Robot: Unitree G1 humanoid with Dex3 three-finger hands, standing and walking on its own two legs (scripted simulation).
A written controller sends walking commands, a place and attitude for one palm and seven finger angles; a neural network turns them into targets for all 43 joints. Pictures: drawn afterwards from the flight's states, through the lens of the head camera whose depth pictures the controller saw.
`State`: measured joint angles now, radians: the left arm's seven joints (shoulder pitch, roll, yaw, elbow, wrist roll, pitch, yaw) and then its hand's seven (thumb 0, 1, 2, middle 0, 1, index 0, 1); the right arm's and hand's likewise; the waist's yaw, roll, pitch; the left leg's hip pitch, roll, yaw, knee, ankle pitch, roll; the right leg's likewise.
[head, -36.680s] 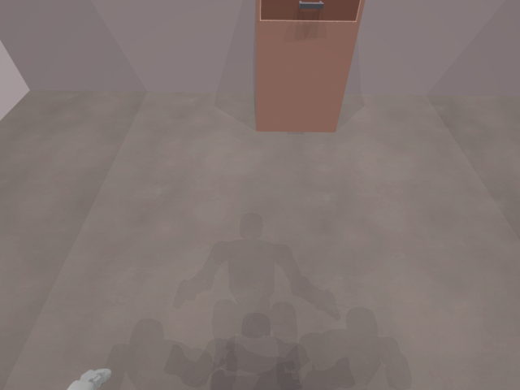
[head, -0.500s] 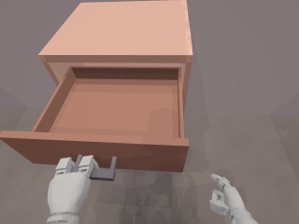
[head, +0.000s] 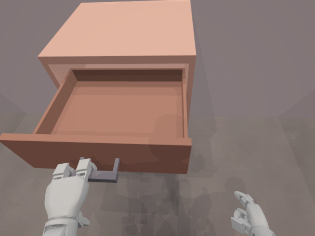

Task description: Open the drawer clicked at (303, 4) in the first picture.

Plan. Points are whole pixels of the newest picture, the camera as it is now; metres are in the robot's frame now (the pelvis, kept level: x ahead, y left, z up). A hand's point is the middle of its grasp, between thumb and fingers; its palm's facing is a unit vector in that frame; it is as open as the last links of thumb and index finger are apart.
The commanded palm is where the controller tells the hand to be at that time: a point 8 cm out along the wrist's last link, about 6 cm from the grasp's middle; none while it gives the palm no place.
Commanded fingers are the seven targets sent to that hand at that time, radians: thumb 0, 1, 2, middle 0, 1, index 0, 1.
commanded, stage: lift the hand off the handle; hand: left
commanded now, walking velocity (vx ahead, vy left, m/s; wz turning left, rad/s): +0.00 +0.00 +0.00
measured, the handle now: (97, 168) +0.27 +0.19 +0.02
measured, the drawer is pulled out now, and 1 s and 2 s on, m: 0.30 0.30 0.30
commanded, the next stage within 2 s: draw the hand back to the body in 1.66 s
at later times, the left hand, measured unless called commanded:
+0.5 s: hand (83, 190) +0.22 +0.21 +0.01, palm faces +0.02 -0.09 -1.00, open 13.7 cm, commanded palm +0.20 +0.21 +0.07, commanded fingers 0.00 -0.50 0.30 -0.30 -1.20 -0.30 -1.20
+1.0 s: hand (72, 177) +0.23 +0.21 +0.08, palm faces +0.07 -0.12 -0.99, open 13.4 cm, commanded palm +0.20 +0.21 +0.14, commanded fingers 0.00 -0.50 0.30 -0.30 -1.20 -0.30 -1.20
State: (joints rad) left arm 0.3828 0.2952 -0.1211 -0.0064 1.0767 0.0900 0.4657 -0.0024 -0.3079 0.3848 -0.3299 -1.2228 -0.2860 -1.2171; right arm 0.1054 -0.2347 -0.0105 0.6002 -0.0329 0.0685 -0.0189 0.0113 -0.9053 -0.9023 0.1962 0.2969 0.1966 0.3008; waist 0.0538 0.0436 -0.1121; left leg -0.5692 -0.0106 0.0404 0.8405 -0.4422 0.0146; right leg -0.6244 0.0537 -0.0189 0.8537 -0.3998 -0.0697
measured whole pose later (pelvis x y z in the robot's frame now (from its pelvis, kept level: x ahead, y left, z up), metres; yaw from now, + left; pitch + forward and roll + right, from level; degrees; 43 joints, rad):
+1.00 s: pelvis +0.01 +0.00 +0.03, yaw +0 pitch +3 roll +1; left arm 0.32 0.36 -0.18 -0.20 1.01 0.15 0.26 0.00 -0.49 0.30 -0.32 -1.20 -0.39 -1.24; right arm 0.05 -0.22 0.02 0.62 -0.01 0.10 -0.03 0.01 -0.90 -0.90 0.20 0.30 0.20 0.30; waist 0.10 0.08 -0.05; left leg -0.32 -0.02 0.03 0.62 -0.35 0.02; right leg -0.37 0.05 -0.02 0.64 -0.32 -0.06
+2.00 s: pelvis +0.00 -0.01 +0.04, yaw +1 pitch -2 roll +1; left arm 0.27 0.49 -0.03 -0.38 0.87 0.17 0.05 0.00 -0.49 0.30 -0.32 -1.20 -0.32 -1.21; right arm 0.05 -0.27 0.04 0.63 0.02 0.13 -0.01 0.01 -0.91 -0.90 0.20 0.30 0.20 0.30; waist 0.10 0.12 0.01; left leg -0.17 0.00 0.02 0.46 -0.27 0.00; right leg -0.21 0.07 -0.02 0.47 -0.23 -0.08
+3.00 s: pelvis +0.03 +0.01 +0.04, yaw +3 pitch -2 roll +0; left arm 0.57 0.34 0.26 -0.53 -0.05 -0.08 0.12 0.00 0.31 0.65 -0.25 -0.67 -0.25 -0.68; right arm 0.17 -0.22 0.02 0.64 0.01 -0.11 -0.08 0.01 -0.90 -0.90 0.20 0.30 0.20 0.30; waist 0.05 0.05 0.01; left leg -0.11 -0.02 -0.02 0.45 -0.31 0.02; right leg -0.13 0.05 -0.05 0.43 -0.27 -0.05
